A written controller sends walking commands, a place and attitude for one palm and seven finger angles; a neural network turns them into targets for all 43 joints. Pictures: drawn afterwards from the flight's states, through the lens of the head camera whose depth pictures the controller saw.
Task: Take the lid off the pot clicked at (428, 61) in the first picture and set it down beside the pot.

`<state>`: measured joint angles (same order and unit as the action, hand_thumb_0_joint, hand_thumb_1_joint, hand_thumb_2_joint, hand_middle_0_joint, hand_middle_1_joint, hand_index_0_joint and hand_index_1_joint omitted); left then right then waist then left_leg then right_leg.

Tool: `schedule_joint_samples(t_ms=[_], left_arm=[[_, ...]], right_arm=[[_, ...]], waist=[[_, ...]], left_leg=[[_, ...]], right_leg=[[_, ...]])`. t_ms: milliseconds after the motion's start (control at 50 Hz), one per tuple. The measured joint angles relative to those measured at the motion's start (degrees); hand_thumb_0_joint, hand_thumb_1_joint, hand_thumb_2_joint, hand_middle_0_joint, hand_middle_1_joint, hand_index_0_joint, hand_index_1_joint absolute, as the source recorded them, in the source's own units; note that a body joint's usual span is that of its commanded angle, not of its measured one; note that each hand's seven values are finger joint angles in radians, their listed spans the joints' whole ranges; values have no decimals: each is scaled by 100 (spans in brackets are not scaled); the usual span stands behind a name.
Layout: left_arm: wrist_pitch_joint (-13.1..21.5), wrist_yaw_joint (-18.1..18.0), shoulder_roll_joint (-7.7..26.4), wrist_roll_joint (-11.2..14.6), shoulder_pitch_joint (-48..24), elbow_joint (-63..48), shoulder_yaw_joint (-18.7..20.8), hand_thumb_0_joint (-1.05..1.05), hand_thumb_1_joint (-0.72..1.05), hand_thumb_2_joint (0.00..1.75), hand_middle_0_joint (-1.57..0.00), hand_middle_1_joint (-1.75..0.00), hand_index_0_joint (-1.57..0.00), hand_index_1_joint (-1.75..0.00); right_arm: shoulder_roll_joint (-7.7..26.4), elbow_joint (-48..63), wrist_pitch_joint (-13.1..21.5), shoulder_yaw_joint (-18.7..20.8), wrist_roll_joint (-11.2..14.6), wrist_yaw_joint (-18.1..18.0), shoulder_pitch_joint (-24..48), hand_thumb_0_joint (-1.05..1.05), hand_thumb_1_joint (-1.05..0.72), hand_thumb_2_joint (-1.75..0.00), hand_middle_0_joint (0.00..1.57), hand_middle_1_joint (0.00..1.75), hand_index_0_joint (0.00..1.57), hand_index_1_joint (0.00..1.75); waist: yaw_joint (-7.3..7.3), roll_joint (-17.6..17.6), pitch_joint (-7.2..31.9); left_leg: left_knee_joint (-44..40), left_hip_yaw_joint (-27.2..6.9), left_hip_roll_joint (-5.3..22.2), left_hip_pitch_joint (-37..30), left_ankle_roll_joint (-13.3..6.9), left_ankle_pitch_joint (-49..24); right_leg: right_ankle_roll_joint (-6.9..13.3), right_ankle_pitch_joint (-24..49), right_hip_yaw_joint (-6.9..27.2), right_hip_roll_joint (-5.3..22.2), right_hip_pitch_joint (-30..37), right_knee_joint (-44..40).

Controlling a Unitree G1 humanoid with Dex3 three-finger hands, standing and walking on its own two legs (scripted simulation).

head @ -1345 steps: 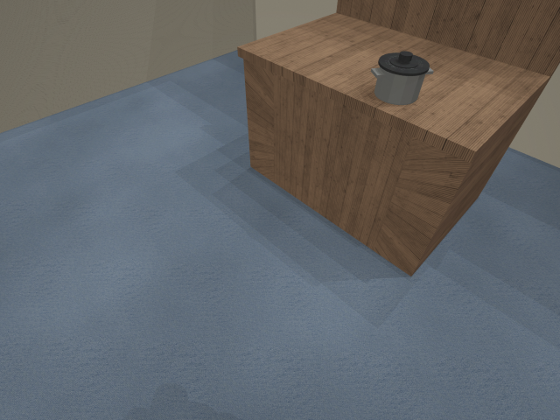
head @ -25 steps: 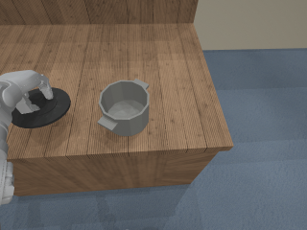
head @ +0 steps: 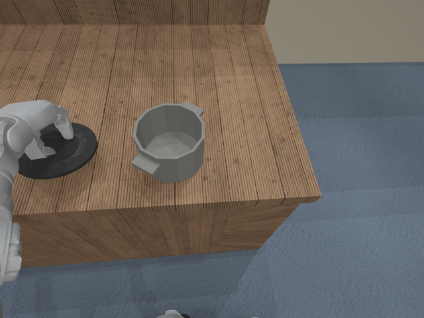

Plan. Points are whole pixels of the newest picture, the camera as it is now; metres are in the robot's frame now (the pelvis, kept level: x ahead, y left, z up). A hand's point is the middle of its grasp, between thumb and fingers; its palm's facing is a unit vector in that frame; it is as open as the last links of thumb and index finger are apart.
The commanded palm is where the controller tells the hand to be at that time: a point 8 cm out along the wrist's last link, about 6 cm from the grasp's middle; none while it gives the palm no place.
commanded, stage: lower the lid onto the table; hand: left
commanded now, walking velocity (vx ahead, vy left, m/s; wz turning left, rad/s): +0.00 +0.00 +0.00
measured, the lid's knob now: (52, 139) +0.46 +0.32 +0.02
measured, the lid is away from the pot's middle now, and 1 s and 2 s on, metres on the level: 0.24 0.25 0.24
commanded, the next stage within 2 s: open the fingers wide in 0.68 s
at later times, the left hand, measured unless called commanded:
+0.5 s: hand (54, 147) +0.45 +0.32 +0.01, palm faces -0.48 -0.09 -0.87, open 7.0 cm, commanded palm +0.48 +0.32 +0.07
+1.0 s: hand (52, 156) +0.43 +0.33 -0.01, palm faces -0.46 -0.10 -0.88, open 7.0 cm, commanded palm +0.47 +0.32 +0.05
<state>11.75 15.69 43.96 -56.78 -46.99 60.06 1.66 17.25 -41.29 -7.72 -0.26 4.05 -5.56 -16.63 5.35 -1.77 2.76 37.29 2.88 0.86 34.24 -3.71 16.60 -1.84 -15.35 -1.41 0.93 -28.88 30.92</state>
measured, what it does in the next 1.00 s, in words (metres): stands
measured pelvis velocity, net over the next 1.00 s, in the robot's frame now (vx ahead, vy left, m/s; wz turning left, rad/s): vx -0.01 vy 0.01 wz -0.02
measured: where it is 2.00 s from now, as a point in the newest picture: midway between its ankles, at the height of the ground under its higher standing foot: outside the picture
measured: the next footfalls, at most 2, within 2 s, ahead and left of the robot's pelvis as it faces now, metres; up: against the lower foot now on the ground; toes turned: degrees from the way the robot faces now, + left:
none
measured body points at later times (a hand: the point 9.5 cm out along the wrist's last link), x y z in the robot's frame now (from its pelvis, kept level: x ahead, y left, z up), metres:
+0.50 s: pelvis +0.00 +0.00 -0.01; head +0.11 +0.02 +0.42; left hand +0.47 +0.32 +0.06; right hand -0.01 -0.29 -0.12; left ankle +0.01 +0.07 -0.72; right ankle -0.01 -0.16 -0.72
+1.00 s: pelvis -0.01 +0.01 -0.02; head +0.10 +0.03 +0.41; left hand +0.45 +0.33 +0.04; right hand +0.00 -0.28 -0.14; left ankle +0.01 +0.07 -0.72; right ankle -0.01 -0.16 -0.72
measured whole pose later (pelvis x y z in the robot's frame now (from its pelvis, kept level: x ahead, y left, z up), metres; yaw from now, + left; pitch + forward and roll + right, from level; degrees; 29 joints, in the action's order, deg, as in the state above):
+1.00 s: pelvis -0.01 +0.01 -0.02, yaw -1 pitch +18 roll -4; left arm 12.6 11.0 44.7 -59.5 -47.4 63.8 3.8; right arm 16.2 -40.5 -10.5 -0.4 3.6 -4.2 -18.3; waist 7.0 -1.9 5.1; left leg 47.7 2.6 2.0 45.9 -4.3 20.5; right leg -1.6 -18.7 -1.4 0.1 -40.2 40.5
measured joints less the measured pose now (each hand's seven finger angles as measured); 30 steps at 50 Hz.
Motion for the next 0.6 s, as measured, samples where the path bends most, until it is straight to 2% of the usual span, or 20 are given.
schedule_joint_samples(t_ms=[600], left_arm=[[32,-266,241,-251,-279,582,160,1,35,71,-97,-106,-68,-88]], right_arm=[[-15,2,-30,-52,-44,-31,-244,0,-90,-89,20,30,20,30]], waist=[[271,38,112]], left_leg=[[734,10,115,922,-13,286]], right_leg=[[-27,-239,34,-89,-919,683]])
